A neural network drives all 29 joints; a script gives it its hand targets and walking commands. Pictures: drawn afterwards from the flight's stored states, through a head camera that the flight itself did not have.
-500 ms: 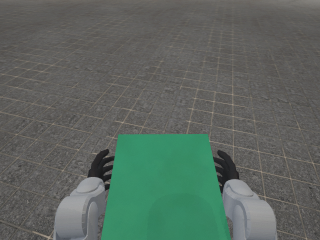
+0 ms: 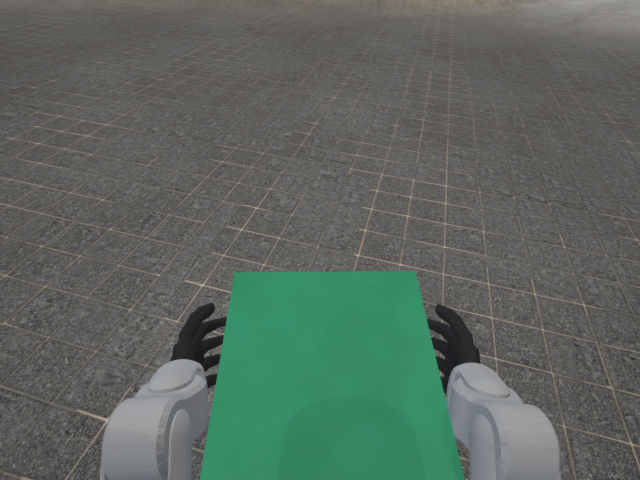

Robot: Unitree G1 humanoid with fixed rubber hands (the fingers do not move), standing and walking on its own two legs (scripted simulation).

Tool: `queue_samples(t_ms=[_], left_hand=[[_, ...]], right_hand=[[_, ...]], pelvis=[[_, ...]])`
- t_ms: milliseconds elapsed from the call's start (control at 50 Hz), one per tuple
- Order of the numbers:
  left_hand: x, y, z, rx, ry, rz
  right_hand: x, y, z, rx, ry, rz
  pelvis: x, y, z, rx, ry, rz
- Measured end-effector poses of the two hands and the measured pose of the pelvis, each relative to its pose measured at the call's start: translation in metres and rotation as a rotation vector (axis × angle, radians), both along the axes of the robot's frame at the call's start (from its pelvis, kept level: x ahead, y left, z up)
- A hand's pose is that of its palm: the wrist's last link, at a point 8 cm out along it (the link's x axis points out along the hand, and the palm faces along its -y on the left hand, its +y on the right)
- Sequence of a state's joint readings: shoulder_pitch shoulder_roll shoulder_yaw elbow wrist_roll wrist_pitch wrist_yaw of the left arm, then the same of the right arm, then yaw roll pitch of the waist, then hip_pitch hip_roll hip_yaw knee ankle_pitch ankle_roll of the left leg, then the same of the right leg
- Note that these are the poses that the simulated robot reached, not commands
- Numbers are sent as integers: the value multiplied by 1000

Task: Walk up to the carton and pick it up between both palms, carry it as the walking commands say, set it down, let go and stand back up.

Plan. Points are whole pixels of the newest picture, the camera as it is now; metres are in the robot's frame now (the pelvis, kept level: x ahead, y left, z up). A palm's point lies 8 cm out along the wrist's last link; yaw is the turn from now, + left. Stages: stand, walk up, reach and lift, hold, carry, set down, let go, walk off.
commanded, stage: carry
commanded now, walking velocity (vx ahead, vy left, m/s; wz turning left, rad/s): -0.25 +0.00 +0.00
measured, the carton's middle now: (325, 410) +0.23 +0.00 +0.04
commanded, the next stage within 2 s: none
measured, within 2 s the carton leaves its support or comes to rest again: neither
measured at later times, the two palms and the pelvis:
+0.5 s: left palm out of the picture +0.03 +0.16 +0.08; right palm out of the picture +0.04 -0.12 +0.10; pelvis -0.20 +0.00 +0.01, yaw +1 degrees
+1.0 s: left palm out of the picture -0.18 +0.14 +0.08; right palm out of the picture -0.18 -0.15 +0.10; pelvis -0.41 -0.01 +0.00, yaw +1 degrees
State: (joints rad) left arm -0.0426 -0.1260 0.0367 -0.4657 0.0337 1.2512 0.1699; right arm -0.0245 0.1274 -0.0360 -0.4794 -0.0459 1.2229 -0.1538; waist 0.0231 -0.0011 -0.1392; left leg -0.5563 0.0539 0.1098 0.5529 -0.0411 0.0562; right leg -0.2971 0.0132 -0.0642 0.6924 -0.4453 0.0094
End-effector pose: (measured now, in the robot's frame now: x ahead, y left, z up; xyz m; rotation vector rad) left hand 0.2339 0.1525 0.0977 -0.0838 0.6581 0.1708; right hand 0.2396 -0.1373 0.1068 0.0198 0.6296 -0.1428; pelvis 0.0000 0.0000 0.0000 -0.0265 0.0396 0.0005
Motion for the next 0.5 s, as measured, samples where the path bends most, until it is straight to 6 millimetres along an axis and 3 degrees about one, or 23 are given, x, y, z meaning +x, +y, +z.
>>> queue_samples(t_ms=[120, 200, 360, 500], left_hand=[[-52, -24, -6, 27, 75, -55], [-81, -27, -5, 32, 61, -63], [-137, -2, -13, -18, 13, -14], [-207, 12, -16, -45, 56, 31]], right_hand=[[-67, -24, -13, 33, 74, -57], [-96, -27, -11, 42, 61, -67], [-138, -1, -4, -15, 13, -14], [-198, 13, -4, -40, 57, 29]], pelvis=[[-47, -10, 8, -2, -21, 1], [-76, -10, 8, 12, -29, -3], [-139, 1, -1, 30, 6, 25], [-196, 3, 8, -4, -10, 11]])
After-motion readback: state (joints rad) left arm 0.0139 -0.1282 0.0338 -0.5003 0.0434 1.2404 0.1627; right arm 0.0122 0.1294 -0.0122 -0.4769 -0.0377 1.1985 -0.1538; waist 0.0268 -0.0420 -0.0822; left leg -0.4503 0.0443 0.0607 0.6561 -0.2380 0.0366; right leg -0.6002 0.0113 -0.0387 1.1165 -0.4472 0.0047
